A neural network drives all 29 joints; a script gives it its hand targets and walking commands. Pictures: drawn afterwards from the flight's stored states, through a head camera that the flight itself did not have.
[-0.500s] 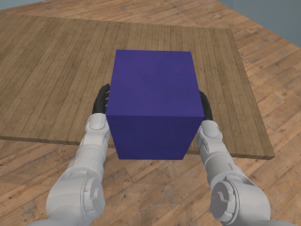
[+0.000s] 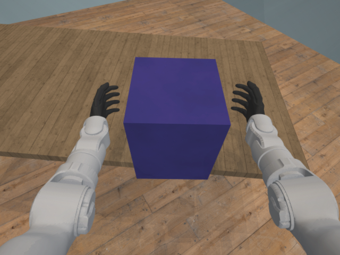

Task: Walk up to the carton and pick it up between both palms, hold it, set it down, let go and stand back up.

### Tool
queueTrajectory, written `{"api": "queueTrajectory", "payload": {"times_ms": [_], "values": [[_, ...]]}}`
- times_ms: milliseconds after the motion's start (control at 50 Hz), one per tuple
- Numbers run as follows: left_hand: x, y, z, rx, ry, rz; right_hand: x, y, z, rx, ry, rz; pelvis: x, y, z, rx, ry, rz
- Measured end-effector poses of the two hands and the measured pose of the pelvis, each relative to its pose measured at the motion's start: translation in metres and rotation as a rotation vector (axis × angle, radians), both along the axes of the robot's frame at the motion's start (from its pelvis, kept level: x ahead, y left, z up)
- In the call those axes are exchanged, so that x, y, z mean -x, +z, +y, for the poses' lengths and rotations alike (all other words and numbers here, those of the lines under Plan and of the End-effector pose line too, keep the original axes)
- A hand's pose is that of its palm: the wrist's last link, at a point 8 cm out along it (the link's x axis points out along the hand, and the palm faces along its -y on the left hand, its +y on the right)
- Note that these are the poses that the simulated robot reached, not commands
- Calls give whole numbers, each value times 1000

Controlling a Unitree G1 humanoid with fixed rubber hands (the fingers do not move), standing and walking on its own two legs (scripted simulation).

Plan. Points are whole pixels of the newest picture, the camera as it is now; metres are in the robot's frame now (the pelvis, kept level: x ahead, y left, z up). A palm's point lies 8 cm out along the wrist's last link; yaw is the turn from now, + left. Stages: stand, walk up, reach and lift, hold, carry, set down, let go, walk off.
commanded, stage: set down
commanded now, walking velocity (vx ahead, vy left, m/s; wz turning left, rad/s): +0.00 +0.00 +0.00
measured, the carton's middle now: (173, 122) +0.44 +0.01 +0.05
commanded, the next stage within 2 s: none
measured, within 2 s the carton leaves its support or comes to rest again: neither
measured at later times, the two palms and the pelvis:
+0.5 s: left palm (101, 68) +0.45 +0.16 +0.21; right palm (278, 73) +0.43 -0.20 +0.21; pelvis -0.03 -0.02 +0.01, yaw +1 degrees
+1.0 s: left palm (75, 108) +0.38 +0.21 +0.16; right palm (264, 113) +0.39 -0.18 +0.14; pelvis -0.01 -0.02 +0.01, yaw +3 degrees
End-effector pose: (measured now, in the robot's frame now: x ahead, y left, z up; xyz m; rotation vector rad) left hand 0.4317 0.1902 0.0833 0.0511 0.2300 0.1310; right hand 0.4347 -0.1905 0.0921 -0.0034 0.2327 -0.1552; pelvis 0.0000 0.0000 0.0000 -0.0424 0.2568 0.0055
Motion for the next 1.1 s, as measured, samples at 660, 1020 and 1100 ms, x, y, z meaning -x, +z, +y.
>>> {"api": "queueTrajectory", "payload": {"times_ms": [660, 1020, 1100], "values": [[-16, 125, -23, 54, -10, 29, -8, 128, -1, -36, 13, 17, 13, 10, -28, -35, 16, -109], [53, 71, 22, 52, 9, 30, 49, 44, 5, -60, 26, 0, 6, 15, -22, -32, 52, -271], [74, 56, 23, 50, 4, 58, 75, 28, -4, -73, 6, 3, 10, 15, -18, -32, 38, -295]]}}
